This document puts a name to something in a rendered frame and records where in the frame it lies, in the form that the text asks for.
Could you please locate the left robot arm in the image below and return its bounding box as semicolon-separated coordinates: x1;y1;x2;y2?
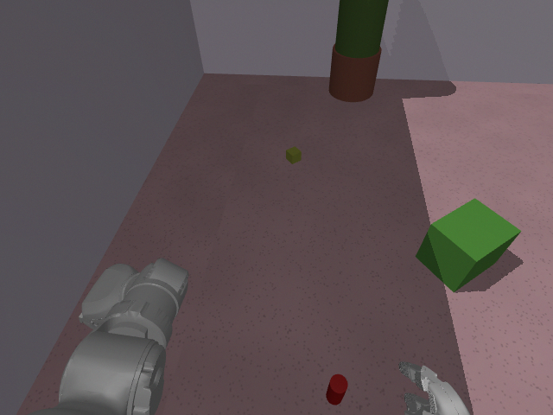
28;258;189;415

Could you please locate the potted plant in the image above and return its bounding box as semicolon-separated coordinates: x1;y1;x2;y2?
329;0;389;102

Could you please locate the left robot hand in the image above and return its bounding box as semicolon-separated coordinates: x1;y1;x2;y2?
79;264;138;329

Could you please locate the right robot hand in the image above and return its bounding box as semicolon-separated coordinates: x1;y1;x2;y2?
398;361;471;415

